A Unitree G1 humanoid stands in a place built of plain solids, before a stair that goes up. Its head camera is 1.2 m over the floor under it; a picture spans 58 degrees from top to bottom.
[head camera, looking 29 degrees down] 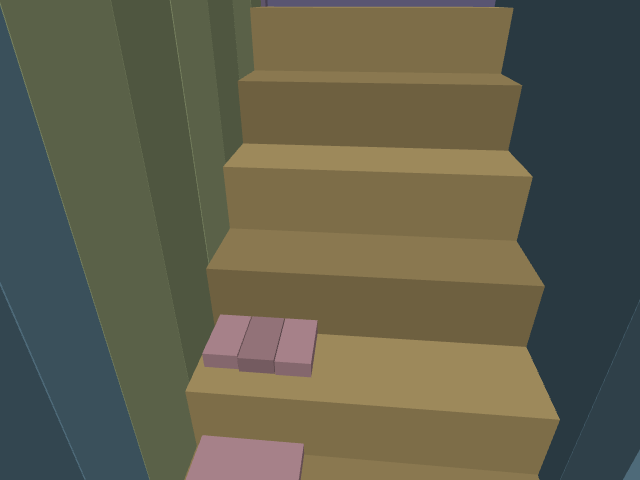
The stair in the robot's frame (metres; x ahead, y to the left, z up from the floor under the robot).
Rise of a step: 0.20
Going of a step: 0.23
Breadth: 0.85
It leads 5 degrees to the right of straight ahead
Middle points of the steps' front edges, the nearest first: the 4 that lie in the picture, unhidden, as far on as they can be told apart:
0.68 -0.10 0.39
0.91 -0.13 0.59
1.14 -0.15 0.79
1.36 -0.17 0.98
